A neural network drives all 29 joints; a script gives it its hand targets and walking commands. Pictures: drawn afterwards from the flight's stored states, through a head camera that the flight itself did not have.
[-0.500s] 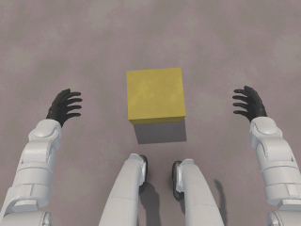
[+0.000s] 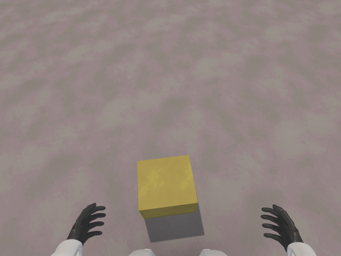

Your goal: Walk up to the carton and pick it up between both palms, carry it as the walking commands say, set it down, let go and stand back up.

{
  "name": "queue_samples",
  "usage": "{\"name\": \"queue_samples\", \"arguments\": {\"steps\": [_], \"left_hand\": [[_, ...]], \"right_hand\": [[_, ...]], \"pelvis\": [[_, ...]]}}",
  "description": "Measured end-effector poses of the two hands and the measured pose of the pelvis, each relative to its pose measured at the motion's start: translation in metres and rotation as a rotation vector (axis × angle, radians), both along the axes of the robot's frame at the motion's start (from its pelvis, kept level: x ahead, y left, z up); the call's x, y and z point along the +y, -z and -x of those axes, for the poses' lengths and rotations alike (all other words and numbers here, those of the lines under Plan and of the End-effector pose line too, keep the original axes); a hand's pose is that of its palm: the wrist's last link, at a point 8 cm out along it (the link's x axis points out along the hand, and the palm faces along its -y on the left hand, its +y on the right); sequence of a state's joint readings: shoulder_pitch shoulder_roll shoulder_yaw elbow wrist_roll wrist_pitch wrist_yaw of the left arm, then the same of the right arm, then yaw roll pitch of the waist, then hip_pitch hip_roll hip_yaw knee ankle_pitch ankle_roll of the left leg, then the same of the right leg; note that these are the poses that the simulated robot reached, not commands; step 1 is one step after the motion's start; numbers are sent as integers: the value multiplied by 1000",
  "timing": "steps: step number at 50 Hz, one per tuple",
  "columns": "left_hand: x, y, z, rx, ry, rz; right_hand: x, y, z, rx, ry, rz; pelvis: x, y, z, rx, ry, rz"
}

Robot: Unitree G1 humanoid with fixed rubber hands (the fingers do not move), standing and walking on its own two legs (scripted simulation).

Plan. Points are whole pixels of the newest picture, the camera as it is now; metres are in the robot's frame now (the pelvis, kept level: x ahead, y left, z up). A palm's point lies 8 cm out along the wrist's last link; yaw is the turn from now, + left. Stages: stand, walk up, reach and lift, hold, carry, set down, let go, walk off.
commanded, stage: let go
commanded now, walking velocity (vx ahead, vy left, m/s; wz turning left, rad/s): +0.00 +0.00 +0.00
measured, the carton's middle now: (166, 187) +0.48 +0.07 -0.66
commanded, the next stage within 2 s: stand in 0.44 s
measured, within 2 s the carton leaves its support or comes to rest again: neither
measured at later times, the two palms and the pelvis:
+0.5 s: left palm (79, 236) +0.17 +0.24 -0.06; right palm (297, 243) +0.16 -0.25 -0.06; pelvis +0.01 +0.00 +0.01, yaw +0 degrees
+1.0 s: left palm (51, 222) +0.19 +0.30 -0.04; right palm (287, 230) +0.18 -0.23 -0.05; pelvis +0.02 +0.02 +0.00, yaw +0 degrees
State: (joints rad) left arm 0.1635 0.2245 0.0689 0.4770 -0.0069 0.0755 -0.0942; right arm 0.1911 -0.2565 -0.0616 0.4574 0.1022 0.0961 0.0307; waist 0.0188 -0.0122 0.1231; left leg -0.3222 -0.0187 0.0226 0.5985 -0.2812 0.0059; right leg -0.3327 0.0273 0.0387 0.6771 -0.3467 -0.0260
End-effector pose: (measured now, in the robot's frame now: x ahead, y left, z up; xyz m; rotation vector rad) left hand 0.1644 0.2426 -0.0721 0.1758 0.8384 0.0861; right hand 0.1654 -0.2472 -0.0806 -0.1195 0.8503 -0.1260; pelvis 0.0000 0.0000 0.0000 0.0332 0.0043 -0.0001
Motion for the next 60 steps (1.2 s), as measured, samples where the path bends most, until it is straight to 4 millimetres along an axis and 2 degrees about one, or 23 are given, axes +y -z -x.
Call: {"name": "queue_samples", "arguments": {"steps": [11, 19, 23, 25, 32, 39, 60], "left_hand": [[-16, -9, -2, -16, 21, 4], [-16, -7, -2, 4, 28, 6], [-12, -5, 1, 31, 4, -7], [-6, -9, -3, -12, -5, -29], [26, -31, -26, -173, 13, -117], [49, -36, -33, -210, 19, -153], [57, -35, -23, -228, 6, -155]], "right_hand": [[-9, -14, 6, -45, -5, -10], [-7, -18, 7, -54, -4, -6], [-3, -19, 7, -53, -9, -3], [-3, -19, 6, -57, -6, 10], [4, -28, -8, -112, -11, 52], [14, -33, -18, -144, -21, 69], [18, -37, -13, -173, -20, 80]], "pelvis": [[-10, -5, -5, -81, 3, -13], [-7, -6, -5, -98, 4, -9], [-5, -6, -5, -99, 3, -7], [-4, -5, -6, -98, -2, -3], [6, -4, -16, -83, -9, 12], [16, -3, -22, -75, -7, 25], [20, -2, -15, -83, -5, 30]]}}
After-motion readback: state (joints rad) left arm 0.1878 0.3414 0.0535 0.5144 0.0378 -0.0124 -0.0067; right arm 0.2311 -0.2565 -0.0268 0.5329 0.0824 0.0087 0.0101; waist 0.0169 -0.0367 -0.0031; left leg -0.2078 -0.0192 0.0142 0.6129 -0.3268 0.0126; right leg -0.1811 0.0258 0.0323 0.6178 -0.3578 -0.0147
